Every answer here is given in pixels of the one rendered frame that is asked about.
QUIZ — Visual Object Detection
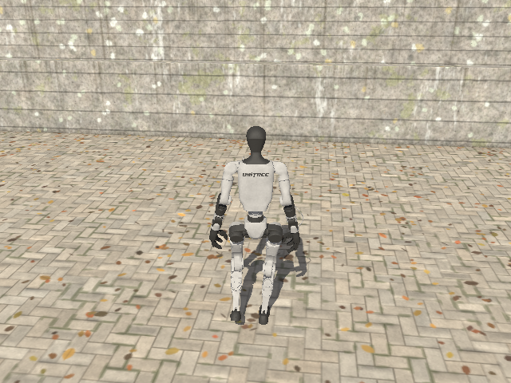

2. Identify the left robot hand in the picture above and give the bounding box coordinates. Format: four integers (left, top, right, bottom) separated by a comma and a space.
209, 229, 228, 249

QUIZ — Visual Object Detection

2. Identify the left robot upper arm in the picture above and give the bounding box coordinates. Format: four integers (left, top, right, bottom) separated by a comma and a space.
219, 160, 240, 205

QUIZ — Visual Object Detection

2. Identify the right robot upper arm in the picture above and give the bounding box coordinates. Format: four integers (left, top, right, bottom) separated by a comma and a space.
272, 161, 292, 206

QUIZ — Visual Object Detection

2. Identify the right robot forearm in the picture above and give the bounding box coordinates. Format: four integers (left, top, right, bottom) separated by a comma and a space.
283, 195, 299, 233

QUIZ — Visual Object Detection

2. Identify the robot left foot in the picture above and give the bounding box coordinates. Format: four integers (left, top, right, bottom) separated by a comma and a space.
230, 309, 241, 322

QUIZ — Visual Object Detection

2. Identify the left robot forearm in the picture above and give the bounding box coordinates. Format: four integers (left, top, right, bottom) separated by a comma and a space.
211, 193, 227, 231

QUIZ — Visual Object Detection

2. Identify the robot head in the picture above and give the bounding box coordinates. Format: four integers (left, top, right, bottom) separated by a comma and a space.
242, 126, 270, 164

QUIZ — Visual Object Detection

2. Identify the right robot hand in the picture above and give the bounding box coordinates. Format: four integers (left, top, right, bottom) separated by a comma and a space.
282, 232, 300, 253

